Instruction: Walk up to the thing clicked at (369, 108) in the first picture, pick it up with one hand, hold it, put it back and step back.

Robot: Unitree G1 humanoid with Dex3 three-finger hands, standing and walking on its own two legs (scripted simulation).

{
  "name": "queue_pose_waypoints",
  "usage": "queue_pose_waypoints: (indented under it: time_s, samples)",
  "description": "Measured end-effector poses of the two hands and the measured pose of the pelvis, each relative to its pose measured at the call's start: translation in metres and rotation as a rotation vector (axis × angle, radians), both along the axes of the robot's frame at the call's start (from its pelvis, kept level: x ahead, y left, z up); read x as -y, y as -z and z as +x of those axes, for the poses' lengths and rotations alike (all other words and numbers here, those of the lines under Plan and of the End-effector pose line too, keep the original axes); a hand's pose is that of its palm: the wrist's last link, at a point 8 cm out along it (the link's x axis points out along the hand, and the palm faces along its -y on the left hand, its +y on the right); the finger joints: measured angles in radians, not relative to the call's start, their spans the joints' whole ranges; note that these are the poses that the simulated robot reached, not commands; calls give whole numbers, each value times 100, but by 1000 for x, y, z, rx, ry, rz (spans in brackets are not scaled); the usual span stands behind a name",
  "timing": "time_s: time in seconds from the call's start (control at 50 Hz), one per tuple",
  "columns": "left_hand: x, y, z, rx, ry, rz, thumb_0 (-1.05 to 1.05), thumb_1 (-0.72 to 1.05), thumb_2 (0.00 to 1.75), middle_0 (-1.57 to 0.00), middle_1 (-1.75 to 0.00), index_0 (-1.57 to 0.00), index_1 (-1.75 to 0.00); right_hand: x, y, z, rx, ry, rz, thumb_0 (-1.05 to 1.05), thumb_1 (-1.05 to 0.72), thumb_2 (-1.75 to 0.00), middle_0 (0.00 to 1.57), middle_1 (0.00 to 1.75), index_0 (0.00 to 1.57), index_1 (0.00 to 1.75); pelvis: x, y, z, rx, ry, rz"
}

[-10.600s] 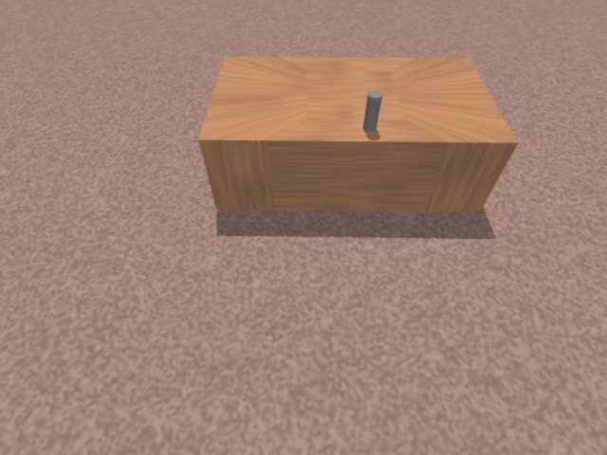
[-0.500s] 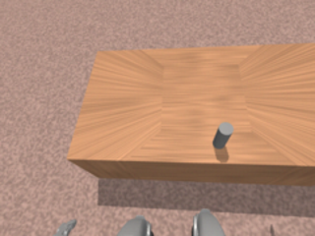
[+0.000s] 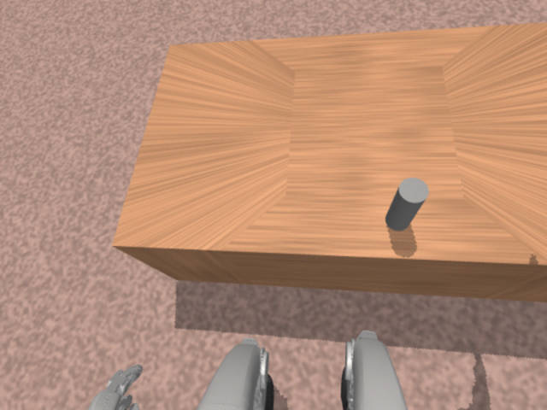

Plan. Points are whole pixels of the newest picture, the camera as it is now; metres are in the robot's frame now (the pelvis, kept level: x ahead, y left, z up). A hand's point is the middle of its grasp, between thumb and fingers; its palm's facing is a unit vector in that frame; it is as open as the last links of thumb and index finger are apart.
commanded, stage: approach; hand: right
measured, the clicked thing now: (404, 206) +0.48 -0.20 -0.19
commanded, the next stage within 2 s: close in in 0.26 s
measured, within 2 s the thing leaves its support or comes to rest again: neither
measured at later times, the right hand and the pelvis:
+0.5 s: hand (449, 219) +0.45 -0.28 -0.20, palm faces +0.09 +1.00 -0.01, open 17.6 cm; pelvis -0.07 +0.01 -0.22, yaw +5 degrees
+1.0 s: hand (415, 216) +0.46 -0.22 -0.20, palm faces +0.13 +0.99 -0.01, open 17.6 cm; pelvis -0.06 +0.03 -0.21, yaw +4 degrees
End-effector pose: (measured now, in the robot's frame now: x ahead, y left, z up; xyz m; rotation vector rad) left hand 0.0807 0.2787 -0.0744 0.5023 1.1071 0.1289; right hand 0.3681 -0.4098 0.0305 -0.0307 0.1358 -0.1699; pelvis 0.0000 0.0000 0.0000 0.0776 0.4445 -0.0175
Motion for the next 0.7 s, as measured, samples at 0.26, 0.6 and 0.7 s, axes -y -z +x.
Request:
queue_pose_waypoints:
  time_s: [0.26,0.6,0.7]
  samples:
    - [9,147,-3,-6,39,-24,0,92,88,-20,-29,-21,-29,-42,148,28,161,-77,43,-1,57,-5,5,4,6,5,-7,135,-36,-135,-37,35]
    - [2,262,-89,-194,-109,-97,0,91,89,-21,-30,-22,-29,-103,237,62,133,-73,12,-1,57,-4,5,4,5,5,-13,234,-69,-154,-70,31]
    - [-3,258,-97,-196,-167,-105,0,92,88,-20,-29,-22,-28,-121,230,61,121,-50,16,-1,58,-3,5,4,6,4,-16,229,-69,-155,-75,23]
